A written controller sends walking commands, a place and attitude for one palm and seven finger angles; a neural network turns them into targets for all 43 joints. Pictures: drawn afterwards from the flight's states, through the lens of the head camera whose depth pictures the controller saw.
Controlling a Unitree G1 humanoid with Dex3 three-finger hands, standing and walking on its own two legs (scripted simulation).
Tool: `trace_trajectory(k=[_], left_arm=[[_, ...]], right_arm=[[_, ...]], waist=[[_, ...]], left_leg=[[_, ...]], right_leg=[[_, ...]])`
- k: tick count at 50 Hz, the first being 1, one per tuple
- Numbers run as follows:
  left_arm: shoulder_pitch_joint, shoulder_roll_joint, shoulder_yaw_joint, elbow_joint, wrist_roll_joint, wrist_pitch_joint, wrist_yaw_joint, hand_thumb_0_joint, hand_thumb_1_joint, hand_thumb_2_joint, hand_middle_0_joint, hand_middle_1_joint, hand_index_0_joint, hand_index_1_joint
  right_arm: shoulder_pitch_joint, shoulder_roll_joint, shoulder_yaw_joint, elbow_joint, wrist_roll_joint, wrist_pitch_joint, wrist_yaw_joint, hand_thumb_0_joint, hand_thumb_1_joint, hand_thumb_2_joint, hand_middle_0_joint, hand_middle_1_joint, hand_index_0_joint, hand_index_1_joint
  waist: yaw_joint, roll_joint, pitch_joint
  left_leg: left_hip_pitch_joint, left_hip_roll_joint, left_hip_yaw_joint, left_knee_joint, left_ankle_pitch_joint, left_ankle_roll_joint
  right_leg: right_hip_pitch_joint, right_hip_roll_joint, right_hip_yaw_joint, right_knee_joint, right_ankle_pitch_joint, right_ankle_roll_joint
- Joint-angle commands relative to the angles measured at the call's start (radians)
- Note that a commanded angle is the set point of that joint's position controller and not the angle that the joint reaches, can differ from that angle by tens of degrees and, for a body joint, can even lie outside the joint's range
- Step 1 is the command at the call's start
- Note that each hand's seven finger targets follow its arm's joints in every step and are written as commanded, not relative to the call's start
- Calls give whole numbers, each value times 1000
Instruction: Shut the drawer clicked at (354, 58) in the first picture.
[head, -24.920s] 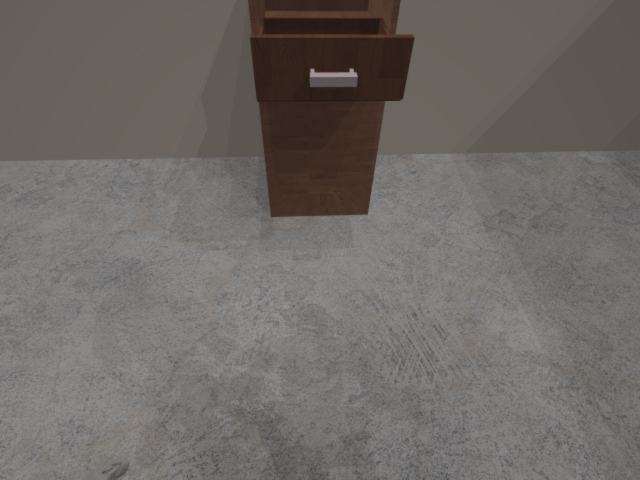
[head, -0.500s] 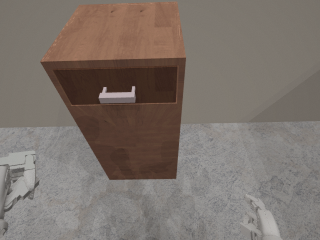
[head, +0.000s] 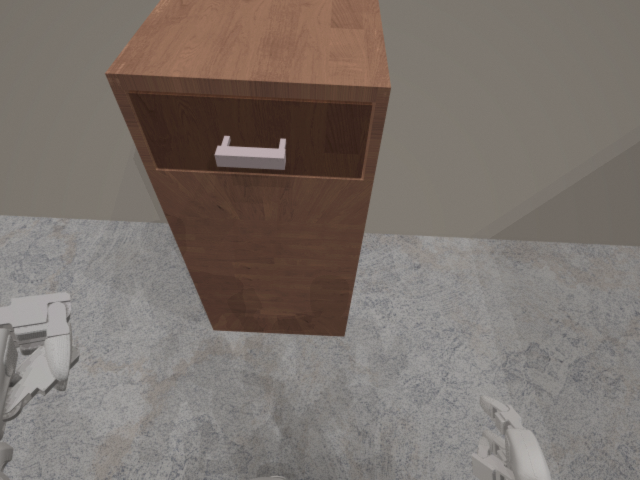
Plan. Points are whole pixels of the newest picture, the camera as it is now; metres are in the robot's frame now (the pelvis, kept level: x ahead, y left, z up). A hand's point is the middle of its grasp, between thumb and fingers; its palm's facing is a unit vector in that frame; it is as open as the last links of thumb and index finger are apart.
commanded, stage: step back with the hand held close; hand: left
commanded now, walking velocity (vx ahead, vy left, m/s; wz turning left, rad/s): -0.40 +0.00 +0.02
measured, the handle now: (253, 150) +0.61 +0.16 +0.04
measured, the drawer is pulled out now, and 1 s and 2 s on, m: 0.00 0.00 0.00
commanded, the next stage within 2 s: stop stepping back and stand still in 0.50 s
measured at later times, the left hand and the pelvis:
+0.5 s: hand (81, 456) +0.12 +0.18 +0.18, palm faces +0.11 -0.81 -0.57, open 3.3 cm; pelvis -0.10 -0.03 +0.00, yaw -3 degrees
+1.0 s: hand out of the picture +0.00 +0.22 +0.19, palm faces +0.30 -0.80 -0.51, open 3.3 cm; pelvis -0.19 -0.02 +0.01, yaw -1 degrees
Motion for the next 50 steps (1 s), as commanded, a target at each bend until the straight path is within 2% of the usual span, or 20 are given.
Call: trace_trajectory(k=[1, 4, 10, 16, 19, 21, 23, 24, 25, 26, 28, 31, 34, 36, 39, 41, 43, 46, 48, 50], left_arm=[[-3, 233, 190, -272, 0, -95, 39, 0, 900, 900, -1400, -1600, -1400, -1600], [6, 235, 232, -241, 19, -105, 29, 0, 900, 900, -1400, -1600, -1400, -1600], [67, 164, 164, -191, -13, -103, 21, 0, 900, 900, -1400, -1600, -1400, -1600], [8, 198, 147, -289, -20, -117, 1, 0, 900, 900, -1400, -1600, -1400, -1600], [50, 276, 223, -354, -32, -122, -1, 0, 900, 900, -1400, -1600, -1400, -1600], [92, 288, 252, -359, -53, -121, -11, 0, 900, 900, -1400, -1600, -1400, -1600], [128, 323, 312, -343, -72, -127, -18, 0, 900, 900, -1400, -1600, -1400, -1600], [155, 357, 358, -325, -81, -129, -16, 0, 900, 900, -1400, -1600, -1400, -1600], [164, 300, 311, -276, -93, -127, -18, 0, 900, 900, -1400, -1600, -1400, -1600], [149, 279, 302, -222, -90, -122, -14, 0, 900, 900, -1400, -1600, -1400, -1600], [117, 244, 285, -111, -64, -90, -5, 0, 900, 900, -1400, -1600, -1400, -1600], [35, 188, 190, -2, -25, -52, 1, 0, 900, 900, -1400, -1600, -1400, -1600], [-107, 158, 92, -44, -7, -31, 18, 0, 900, 900, -1400, -1600, -1400, -1600], [-90, 150, 73, -89, -3, -27, 27, 0, 900, 900, -1400, -1600, -1400, -1600], [-83, 246, 146, -261, 2, -64, 33, 0, 900, 900, -1400, -1600, -1400, -1600], [20, 251, 199, -291, 7, -72, 35, 0, 900, 900, -1400, -1600, -1400, -1600], [52, 234, 203, -298, 3, -76, 27, 0, 900, 900, -1400, -1600, -1400, -1600], [92, 195, 210, -195, -1, -80, 30, 0, 900, 900, -1400, -1600, -1400, -1600], [73, 158, 183, -126, -1, -70, 35, 0, 900, 900, -1400, -1600, -1400, -1600], [20, 137, 152, -89, 2, -58, 33, 0, 900, 900, -1400, -1600, -1400, -1600]], right_arm=[[-87, -131, -47, -167, 2, -64, -28, 0, -900, -900, 200, 300, 200, 300], [-104, -135, -57, -174, -19, -90, -31, 0, -900, -900, 200, 300, 200, 300], [-46, -111, -66, -104, -16, -126, -13, 0, -900, -900, 200, 300, 200, 300], [-40, -115, -59, -61, -33, -150, 6, 0, -900, -900, 200, 300, 200, 300], [-42, -118, -58, -85, -36, -139, 15, 0, -900, -900, 200, 300, 200, 300], [-69, -109, -50, -112, -28, -123, 22, 0, -900, -900, 200, 300, 200, 300], [-120, -115, -47, -146, -22, -99, 22, 0, -900, -900, 200, 300, 200, 300], [-124, -106, -42, -155, -16, -83, 21, 0, -900, -900, 200, 300, 200, 300], [-114, -77, -41, -155, 16, -70, 18, 0, -900, -900, 200, 300, 200, 300], [-131, -97, -62, -142, 34, -64, 12, 0, -900, -900, 200, 300, 200, 300], [-152, -74, -63, -98, 23, -51, 7, 0, -900, -900, 200, 300, 200, 300], [-189, -54, -26, -106, 16, -32, -27, 0, -900, -900, 200, 300, 200, 300], [-150, -107, -36, -96, 25, -54, -39, 0, -900, -900, 200, 300, 200, 300], [-98, -123, -46, -115, 31, -65, -42, 0, -900, -900, 200, 300, 200, 300], [-73, -149, -54, -160, 38, -78, -34, 0, -900, -900, 200, 300, 200, 300], [-75, -104, -38, -170, 24, -90, -25, 0, -900, -900, 200, 300, 200, 300], [-84, -102, -36, -169, 21, -101, -11, 0, -900, -900, 200, 300, 200, 300], [-79, -105, -40, -149, 14, -112, -15, 0, -900, -900, 200, 300, 200, 300], [-76, -110, -50, -144, 6, -105, -26, 0, -900, -900, 200, 300, 200, 300], [-66, -108, -56, -135, 1, -99, -35, 0, -900, -900, 200, 300, 200, 300]], waist=[[-11, 117, -154], [6, 257, -131], [2, 57, -166], [16, 188, -346], [27, 201, -429], [33, 195, -430], [42, 164, -356], [37, 42, -346], [21, -207, -285], [36, -305, -191], [8, -199, -114], [-11, -88, -61], [-21, -133, -80], [-9, -173, -142], [9, -82, -195], [12, 109, -247], [13, 180, -187], [-3, 116, -63], [-11, 71, 3], [-21, -69, 43]], left_leg=[[1, 186, -257, -269, -33, 25], [-239, 337, -428, -484, -359, 99], [183, 286, -300, -354, 121, 72], [517, 249, -196, -265, 592, 30], [549, 240, -180, -246, 652, 26], [492, 238, -148, -246, 578, 18], [293, 214, -112, -230, 276, -6], [222, 160, -74, -154, 92, -33], [209, 57, -18, 53, -20, -69], [90, -8, -35, 308, -133, -87], [-103, 25, -91, 467, -198, -82], [-38, 36, -5, 173, -104, -78], [139, 8, 38, -40, 14, -37], [207, 58, -3, -155, 196, 4], [282, 137, -64, -188, 384, 30], [281, 143, -133, -152, 476, 39], [184, 164, -157, -217, 274, 27], [-31, 151, -177, -311, -319, 14], [-82, 108, -155, -263, -446, -10], [-61, 63, -105, -51, -359, -26]], right_leg=[[112, -46, 97, 14, 0, 20], [251, 34, 85, 359, -149, 33], [-15, 20, 66, 226, -295, 31], [-29, 29, 39, -10, -234, 33], [27, 38, 31, -55, -189, 34], [82, 27, 23, -90, -149, 34], [153, -13, 36, -186, -55, 25], [158, -83, 92, -233, 46, 7], [12, -225, 227, -324, 69, -8], [-80, -346, 328, -356, 77, -66], [-30, -341, 217, -243, 383, -59], [84, -224, 147, -114, 685, -41], [98, -199, 143, -104, 606, 46], [179, -170, 134, -42, 596, 105], [203, -126, 151, -8, 446, 128], [183, -92, 92, 38, 316, 72], [192, -52, 56, -5, -7, 45], [222, -45, 74, -89, -206, 18], [140, -41, 117, -156, -431, -27], [7, -120, 257, -249, -594, -95]])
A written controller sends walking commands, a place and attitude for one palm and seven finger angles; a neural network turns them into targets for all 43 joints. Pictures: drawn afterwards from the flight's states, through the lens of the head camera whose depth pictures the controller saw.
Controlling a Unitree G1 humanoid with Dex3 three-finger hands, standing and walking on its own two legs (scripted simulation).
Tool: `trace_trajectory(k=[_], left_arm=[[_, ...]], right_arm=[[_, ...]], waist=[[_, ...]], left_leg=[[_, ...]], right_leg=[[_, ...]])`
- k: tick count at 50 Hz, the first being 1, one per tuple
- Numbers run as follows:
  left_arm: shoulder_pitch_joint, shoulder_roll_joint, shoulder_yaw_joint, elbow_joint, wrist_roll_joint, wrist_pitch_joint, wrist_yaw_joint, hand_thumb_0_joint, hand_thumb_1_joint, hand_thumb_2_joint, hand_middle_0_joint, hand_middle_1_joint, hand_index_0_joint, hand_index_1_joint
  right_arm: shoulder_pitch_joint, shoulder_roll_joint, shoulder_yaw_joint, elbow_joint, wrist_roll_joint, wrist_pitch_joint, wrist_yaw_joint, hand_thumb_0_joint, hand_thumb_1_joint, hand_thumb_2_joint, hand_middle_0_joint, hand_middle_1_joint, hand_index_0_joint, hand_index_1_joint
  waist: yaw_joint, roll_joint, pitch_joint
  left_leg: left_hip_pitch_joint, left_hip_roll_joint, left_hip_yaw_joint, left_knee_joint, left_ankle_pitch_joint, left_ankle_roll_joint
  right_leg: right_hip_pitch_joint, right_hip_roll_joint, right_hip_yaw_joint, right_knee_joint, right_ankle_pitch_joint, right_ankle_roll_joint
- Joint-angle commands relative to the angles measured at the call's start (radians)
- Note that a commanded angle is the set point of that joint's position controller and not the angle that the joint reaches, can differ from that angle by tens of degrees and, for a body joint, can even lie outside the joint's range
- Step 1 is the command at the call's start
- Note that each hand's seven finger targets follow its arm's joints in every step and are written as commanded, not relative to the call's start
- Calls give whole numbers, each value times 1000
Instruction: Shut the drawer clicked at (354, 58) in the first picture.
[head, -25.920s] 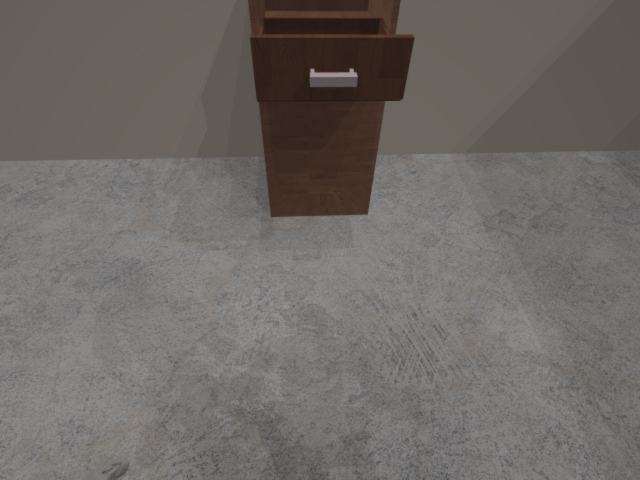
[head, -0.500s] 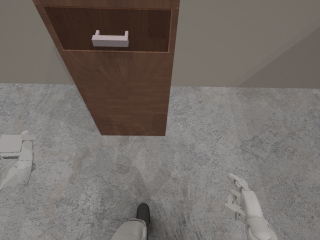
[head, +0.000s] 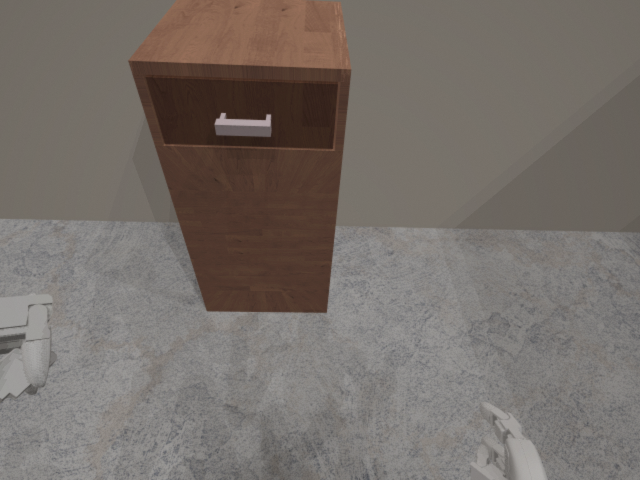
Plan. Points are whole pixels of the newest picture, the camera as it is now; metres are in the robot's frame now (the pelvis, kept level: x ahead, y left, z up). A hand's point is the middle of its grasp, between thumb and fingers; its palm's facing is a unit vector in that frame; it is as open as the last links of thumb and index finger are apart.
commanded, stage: stop stepping back and stand still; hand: left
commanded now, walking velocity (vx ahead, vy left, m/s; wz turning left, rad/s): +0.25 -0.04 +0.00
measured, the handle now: (244, 122) +0.80 +0.19 +0.03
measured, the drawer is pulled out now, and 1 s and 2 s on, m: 0.00 0.00 0.00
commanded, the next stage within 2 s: let the arm hang, fingers relaxed in 0.30 s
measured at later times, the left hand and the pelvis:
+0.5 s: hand (90, 408) +0.19 +0.26 +0.04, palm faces +0.20 -0.85 -0.49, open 3.2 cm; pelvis -0.02 +0.01 -0.02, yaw +2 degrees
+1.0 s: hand out of the picture -0.04 +0.21 -0.17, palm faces +0.07 -0.97 -0.23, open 5.5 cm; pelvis +0.00 +0.02 +0.00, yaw +2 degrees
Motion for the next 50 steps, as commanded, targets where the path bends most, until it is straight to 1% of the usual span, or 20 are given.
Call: trace_trajectory(k=[1, 3, 6, 8, 9, 10, 12, 16, 18, 19, 20, 21, 23, 24, 27, 29, 33, 38, 41, 50], left_arm=[[-66, 56, 60, -53, -2, -29, 28, 0, 900, 900, -1400, -1600, -1400, -1600], [-176, 66, 30, -109, -1, -35, 21, 0, 900, 900, -1400, -1600, -1400, -1600], [-243, 55, 13, -114, 9, -26, 42, 0, 900, 900, -1400, -1600, -1400, -1600], [-264, 25, -6, -190, 23, -31, 53, 0, 900, 900, -1400, -1600, -1400, -1600], [-281, 82, 24, -220, 34, -41, 55, 0, 900, 900, -1400, -1600, -1400, -1600], [-232, 123, 70, -229, 41, -48, 42, 0, 900, 900, -1400, -1600, -1400, -1600], [-175, 120, 78, -255, 18, -40, 39, 0, 900, 900, -1400, -1600, -1400, -1600], [-54, 100, 89, -234, 20, -42, 44, 0, 900, 900, -1400, -1600, -1400, -1600], [-36, 91, 93, -165, 24, -37, 45, 0, 900, 900, -1400, -1600, -1400, -1600], [-16, 76, 82, -132, 25, -35, 43, 0, 900, 900, -1400, -1600, -1400, -1600], [-108, -95, -284, 676, 101, 152, -98, 0, 900, 900, -1400, -1600, -1400, -1600], [-153, -94, -289, 685, 103, 215, -112, 0, 900, 900, -1360, -1557, -1360, -1557], [-258, -69, -287, 725, 78, 224, -137, 0, 900, 900, -1280, -1470, -1280, -1470], [-301, -116, -309, 755, 75, 235, -131, 0, 900, 900, -1240, -1427, -1240, -1427], [-323, -103, -319, 931, 82, 231, -126, 0, 900, 900, -1120, -1297, -1120, -1297], [-365, -86, -327, 1049, 79, 241, -122, 0, 900, 900, -1040, -1210, -1040, -1210], [-368, -126, -349, 1270, 55, 248, -116, 0, 900, 900, -880, -1037, -880, -1037], [-346, -144, -355, 1456, 52, 240, -115, 0, 900, 900, -680, -820, -680, -820], [-364, -147, -366, 1529, 52, 234, -115, 0, 900, 900, -560, -690, -560, -690], [-334, -179, -383, 1676, 49, 230, -102, 0, 900, 900, -200, -300, -200, -300]], right_arm=[[-81, -124, -62, -112, -2, -39, -18, 0, -900, -900, 200, 300, 200, 300], [-58, -141, -68, -74, -5, -40, -6, 0, -900, -900, 200, 300, 200, 300], [-77, -111, -35, -71, -16, -56, -23, 0, -900, -900, 200, 300, 200, 300], [-76, -144, -29, -92, -14, -87, -27, 0, -900, -900, 200, 300, 200, 300], [-91, -108, -25, -109, -15, -94, -25, 0, -900, -900, 200, 300, 200, 300], [-92, -113, -45, -75, -31, -98, -15, 0, -900, -900, 200, 300, 200, 300], [-99, -99, -35, -87, -14, -120, 9, 0, -900, -900, 200, 300, 200, 300], [-110, -91, -20, -80, -21, -117, 15, 0, -900, -900, 200, 300, 200, 300], [-103, -97, -24, -82, -24, -99, 12, 0, -900, -900, 200, 300, 200, 300], [-88, -96, -27, -83, -21, -92, 10, 0, -900, -900, 200, 300, 200, 300], [-121, -215, -91, 124, -15, -88, 62, 0, -900, -900, 200, 300, 200, 300], [-17, -79, -79, 88, -9, -35, 70, 0, -900, -900, 200, 300, 200, 300], [30, -68, -43, 91, -7, 17, 73, 0, -900, -900, 200, 300, 200, 300], [42, -89, -56, 98, -23, 39, 70, 0, -900, -900, 200, 300, 200, 300], [-11, -130, -56, 107, -46, 53, 69, 0, -900, -900, 200, 300, 200, 300], [-16, -131, -55, 143, -48, 59, 63, 0, -900, -900, 200, 300, 200, 300], [-3, -133, -34, 248, -43, 55, 48, 0, -900, -900, 200, 300, 200, 300], [17, -91, -32, 315, -33, 68, 33, 0, -900, -900, 200, 300, 200, 300], [58, -90, -35, 360, -28, 73, 30, 0, -900, -900, 200, 300, 200, 300], [102, -56, -26, 480, -21, 74, 24, 0, -900, -900, 200, 300, 200, 300]], waist=[[-2, -150, 79], [-6, -214, 3], [-18, 4, 33], [-22, 447, 82], [-22, 306, 117], [22, 112, -6], [21, 91, 15], [30, 259, 17], [34, 237, 7], [26, 171, 2], [14, -51, -35], [-12, -169, -104], [-47, -183, -59], [-40, -261, -38], [8, -368, -30], [6, -264, -16], [29, 267, 24], [33, 222, -19], [19, 81, -19], [17, -4, 56]], left_leg=[[-121, 3, -10, 222, -176, -5], [-83, 17, 6, 405, -35, -3], [132, 55, -49, -2, -180, 25], [93, 339, -608, -436, -651, 126], [59, 379, -660, -421, -532, 185], [77, 302, -424, -319, -237, 176], [29, 300, -433, -332, -276, 173], [-168, 223, -208, -342, -310, 96], [-251, 185, -137, -263, -365, 56], [-236, 140, -96, -203, -333, 37], [-188, 63, -39, 225, -119, -9], [-168, 66, -17, 269, -214, -35], [-18, 39, 29, 233, -118, -38], [-19, 51, -10, 223, -16, -26], [-45, 48, -12, 208, 176, 2], [-4, 57, -20, 144, 244, 0], [-7, 140, -146, -71, 332, 52], [26, 108, -92, -87, 125, 17], [82, 109, -78, -74, 153, 9], [134, 115, -51, -115, 209, 7]], right_leg=[[-157, -211, 346, -274, -480, -126], [-126, -295, 358, -237, -217, -170], [-304, -193, 184, -45, -369, -72], [-438, 26, 2, 499, -249, 25], [-457, -15, 87, 620, -164, 19], [-347, -13, 71, 684, -119, 27], [-328, -68, 81, 576, -87, 44], [1, -40, -19, 242, -58, 36], [170, -18, -52, 73, -68, 27], [189, -21, -41, -19, -69, 22], [58, -262, 146, -38, 378, -28], [-5, -354, 245, -27, 471, -85], [-206, -324, 121, -7, 260, -68], [-227, -233, 73, 3, 114, -43], [-98, -211, 53, 34, 411, -24], [-81, -203, 49, 57, 433, -12], [-33, -100, -4, 78, 69, 30], [37, -122, 25, -61, 102, 1], [23, -138, 29, -105, 137, -2], [-9, -143, 12, -138, 143, 8]])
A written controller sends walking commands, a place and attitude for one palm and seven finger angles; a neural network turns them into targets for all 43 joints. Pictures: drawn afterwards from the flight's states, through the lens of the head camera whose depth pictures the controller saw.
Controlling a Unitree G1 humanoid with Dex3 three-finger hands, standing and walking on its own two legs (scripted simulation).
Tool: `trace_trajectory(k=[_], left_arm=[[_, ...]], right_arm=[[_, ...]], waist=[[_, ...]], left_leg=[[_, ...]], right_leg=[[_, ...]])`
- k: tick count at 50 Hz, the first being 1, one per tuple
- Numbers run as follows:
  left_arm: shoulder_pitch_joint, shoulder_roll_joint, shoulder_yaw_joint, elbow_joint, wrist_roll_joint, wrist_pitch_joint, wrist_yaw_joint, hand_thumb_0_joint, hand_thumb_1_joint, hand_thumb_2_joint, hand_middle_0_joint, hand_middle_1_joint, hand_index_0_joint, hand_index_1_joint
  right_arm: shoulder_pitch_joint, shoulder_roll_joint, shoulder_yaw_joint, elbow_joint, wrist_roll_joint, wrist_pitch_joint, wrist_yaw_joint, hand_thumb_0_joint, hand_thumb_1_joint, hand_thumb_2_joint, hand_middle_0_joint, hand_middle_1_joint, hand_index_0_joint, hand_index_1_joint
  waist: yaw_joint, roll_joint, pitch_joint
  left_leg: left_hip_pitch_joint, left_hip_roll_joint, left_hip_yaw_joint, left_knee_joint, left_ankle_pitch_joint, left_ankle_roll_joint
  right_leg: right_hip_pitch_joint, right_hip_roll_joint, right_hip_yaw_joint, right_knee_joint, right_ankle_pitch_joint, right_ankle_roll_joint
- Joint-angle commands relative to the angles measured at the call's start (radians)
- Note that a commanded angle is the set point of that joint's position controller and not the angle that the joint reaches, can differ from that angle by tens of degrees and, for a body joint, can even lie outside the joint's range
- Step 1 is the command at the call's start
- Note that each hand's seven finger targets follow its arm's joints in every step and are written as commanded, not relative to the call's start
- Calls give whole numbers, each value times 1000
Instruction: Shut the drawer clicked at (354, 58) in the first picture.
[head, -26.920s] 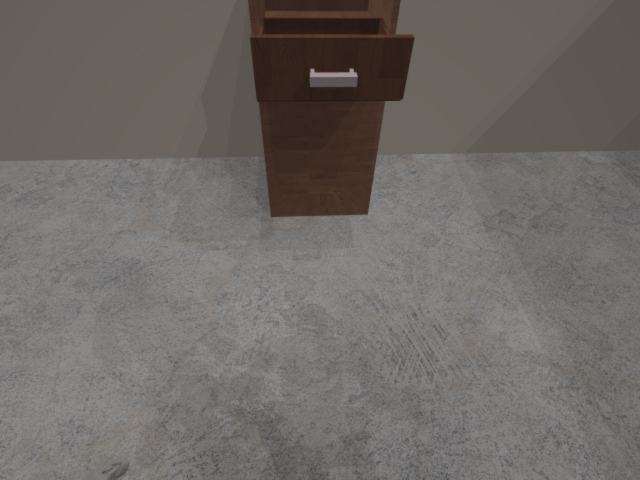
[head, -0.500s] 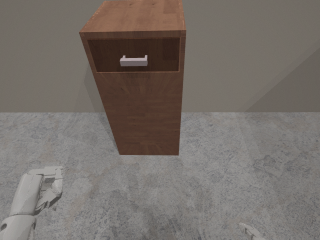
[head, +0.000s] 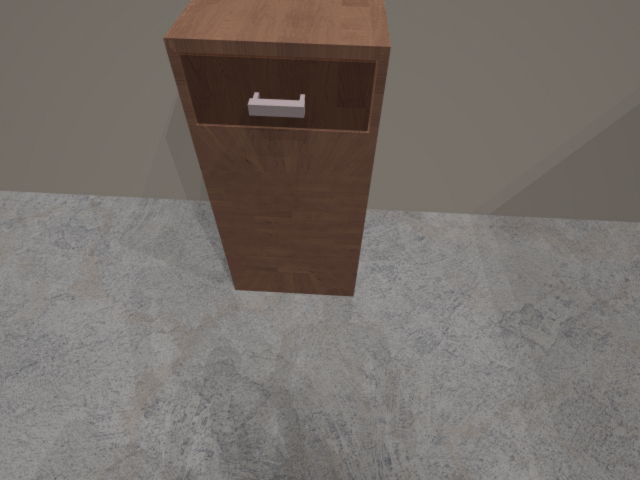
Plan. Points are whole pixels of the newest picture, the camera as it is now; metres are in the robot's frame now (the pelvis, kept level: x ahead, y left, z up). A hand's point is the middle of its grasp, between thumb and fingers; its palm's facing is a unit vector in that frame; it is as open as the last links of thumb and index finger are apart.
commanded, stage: let the arm hang, fingers relaxed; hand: left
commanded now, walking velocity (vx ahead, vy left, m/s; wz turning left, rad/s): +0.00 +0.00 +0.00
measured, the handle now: (278, 102) +0.81 +0.15 +0.03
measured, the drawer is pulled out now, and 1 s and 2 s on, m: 0.00 0.00 0.00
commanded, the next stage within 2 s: look to check the result in 0.50 s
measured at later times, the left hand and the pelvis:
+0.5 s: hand out of the picture -0.02 +0.16 -0.18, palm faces +0.04 -0.99 -0.15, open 7.3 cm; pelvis +0.00 +0.00 +0.00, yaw +0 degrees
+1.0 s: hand out of the picture -0.02 +0.15 -0.18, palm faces +0.05 -0.99 -0.16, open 7.4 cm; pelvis +0.00 +0.00 +0.00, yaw -1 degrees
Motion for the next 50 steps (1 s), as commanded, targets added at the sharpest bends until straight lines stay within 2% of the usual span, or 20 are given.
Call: trace_trajectory(k=[1, 3, 4, 12, 15, 24, 31, 34, 44, 47, 50], left_arm=[[19, 73, 10, -8, 1, -31, 10, 0, 900, 900, -200, -300, -200, -300], [19, 61, 8, 9, 1, -29, 12, 0, 900, 900, -200, -300, -200, -300], [28, 64, 9, 15, 2, -30, 14, 0, 900, 900, -200, -300, -200, -300], [31, 29, 13, 48, 0, -29, 18, 0, 900, 900, -200, -300, -200, -300], [29, 25, 15, 50, 1, -28, 18, 0, 900, 900, -200, -300, -200, -300], [36, 8, 19, 57, 1, -32, 20, 0, 900, 900, -200, -300, -200, -300], [39, -1, 20, 64, 1, -31, 21, 0, 900, 900, -200, -300, -200, -300], [49, -1, 18, 68, 2, -34, 22, 0, 900, 900, -200, -300, -200, -300], [48, 1, 18, 69, 2, -38, 23, 0, 900, 900, -200, -300, -200, -300], [45, -4, 17, 71, 1, -38, 23, 0, 900, 900, -200, -300, -200, -300], [44, -2, 19, 72, 2, -39, 23, 0, 900, 900, -200, -300, -200, -300]], right_arm=[[68, -91, -20, 0, 7, -25, -6, 0, -900, -900, 200, 300, 200, 300], [73, -82, -20, 23, 6, -23, -7, 0, -900, -900, 200, 300, 200, 300], [75, -82, -21, 29, 7, -22, -6, 0, -900, -900, 200, 300, 200, 300], [93, -41, -19, 73, 2, -23, -10, 0, -900, -900, 200, 300, 200, 300], [104, -31, -21, 80, 2, -23, -11, 0, -900, -900, 200, 300, 200, 300], [130, -20, -25, 88, 5, -30, -16, 0, -900, -900, 200, 300, 200, 300], [137, -9, -26, 95, 4, -28, -17, 0, -900, -900, 200, 300, 200, 300], [134, -14, -28, 93, 6, -27, -17, 0, -900, -900, 200, 300, 200, 300], [119, -18, -27, 95, 7, -30, -17, 0, -900, -900, 200, 300, 200, 300], [115, -15, -25, 99, 5, -30, -18, 0, -900, -900, 200, 300, 200, 300], [113, -15, -25, 99, 5, -32, -18, 0, -900, -900, 200, 300, 200, 300]], waist=[[-17, -32, -5], [-19, -50, 34], [-14, -53, 28], [-15, 7, 61], [-14, 7, 67], [-14, 5, 27], [-19, 10, 52], [-18, -18, 40], [-19, -9, 34], [-21, 4, 50], [-20, -3, 34]], left_leg=[[81, 85, -81, -101, 148, 29], [67, 84, -82, -117, 108, 28], [71, 82, -80, -115, 116, 28], [40, 73, -74, -137, 49, 23], [22, 73, -77, -144, 20, 23], [43, 78, -84, -134, 79, 27], [36, 79, -83, -141, 55, 26], [54, 79, -78, -130, 75, 26], [68, 80, -70, -123, 116, 23], [62, 79, -70, -127, 113, 22], [75, 81, -67, -122, 138, 22]], right_leg=[[-71, -62, 62, -103, 72, -47], [-89, -60, 61, -114, 33, -47], [-85, -59, 63, -115, 32, -48], [-87, -57, 67, -121, -5, -51], [-86, -55, 63, -120, -18, -51], [-65, -52, 59, -107, 26, -50], [-80, -51, 57, -110, 13, -49], [-85, -52, 62, -114, 20, -50], [-80, -55, 65, -114, 47, -48], [-84, -55, 68, -117, 48, -49], [-75, -58, 66, -116, 68, -48]])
